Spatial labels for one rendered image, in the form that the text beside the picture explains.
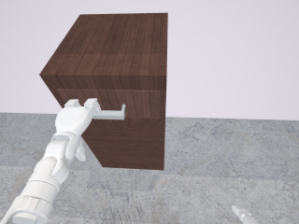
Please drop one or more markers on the cabinet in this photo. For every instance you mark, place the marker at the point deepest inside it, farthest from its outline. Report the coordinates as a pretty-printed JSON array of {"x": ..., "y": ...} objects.
[{"x": 120, "y": 51}]

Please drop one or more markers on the robot right hand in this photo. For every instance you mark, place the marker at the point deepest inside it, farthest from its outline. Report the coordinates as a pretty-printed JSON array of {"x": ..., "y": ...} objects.
[{"x": 244, "y": 215}]

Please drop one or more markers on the handle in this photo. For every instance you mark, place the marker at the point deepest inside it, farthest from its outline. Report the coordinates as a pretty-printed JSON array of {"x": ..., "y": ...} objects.
[{"x": 111, "y": 114}]

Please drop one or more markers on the drawer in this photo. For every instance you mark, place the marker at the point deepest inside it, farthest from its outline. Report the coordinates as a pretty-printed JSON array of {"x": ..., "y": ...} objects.
[{"x": 138, "y": 103}]

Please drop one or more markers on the left robot forearm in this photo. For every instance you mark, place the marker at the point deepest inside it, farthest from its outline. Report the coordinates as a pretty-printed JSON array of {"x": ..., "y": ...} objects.
[{"x": 35, "y": 204}]

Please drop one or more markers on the robot left hand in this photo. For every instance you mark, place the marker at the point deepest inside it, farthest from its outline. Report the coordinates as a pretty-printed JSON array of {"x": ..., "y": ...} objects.
[{"x": 75, "y": 119}]

